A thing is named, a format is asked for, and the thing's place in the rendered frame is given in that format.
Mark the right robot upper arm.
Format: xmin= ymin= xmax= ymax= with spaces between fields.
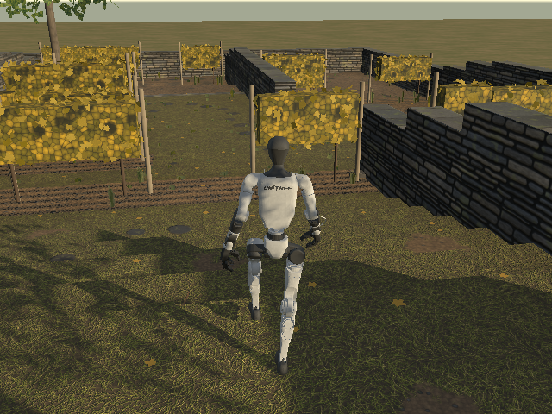
xmin=295 ymin=173 xmax=318 ymax=220

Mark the robot left foot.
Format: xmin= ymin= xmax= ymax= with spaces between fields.
xmin=248 ymin=302 xmax=261 ymax=320

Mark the left robot upper arm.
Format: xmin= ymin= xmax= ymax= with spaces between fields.
xmin=235 ymin=172 xmax=260 ymax=222

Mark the left robot forearm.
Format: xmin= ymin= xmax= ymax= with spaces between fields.
xmin=223 ymin=208 xmax=243 ymax=250

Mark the robot left hand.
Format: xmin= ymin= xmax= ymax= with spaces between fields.
xmin=220 ymin=248 xmax=241 ymax=272

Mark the right robot forearm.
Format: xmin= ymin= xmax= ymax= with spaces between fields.
xmin=308 ymin=207 xmax=321 ymax=235

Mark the robot right hand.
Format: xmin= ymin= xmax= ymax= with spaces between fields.
xmin=300 ymin=231 xmax=321 ymax=248

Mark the robot head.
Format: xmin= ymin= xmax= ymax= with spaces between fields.
xmin=263 ymin=136 xmax=292 ymax=178

